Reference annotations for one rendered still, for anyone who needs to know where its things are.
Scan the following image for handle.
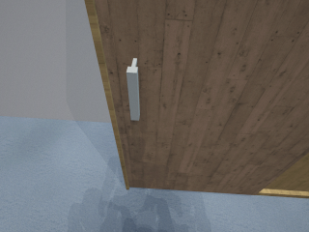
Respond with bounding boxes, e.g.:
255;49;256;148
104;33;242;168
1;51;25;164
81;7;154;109
126;58;140;121

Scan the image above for wardrobe door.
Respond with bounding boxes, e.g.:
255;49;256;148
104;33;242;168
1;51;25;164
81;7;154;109
95;0;309;195
265;153;309;191

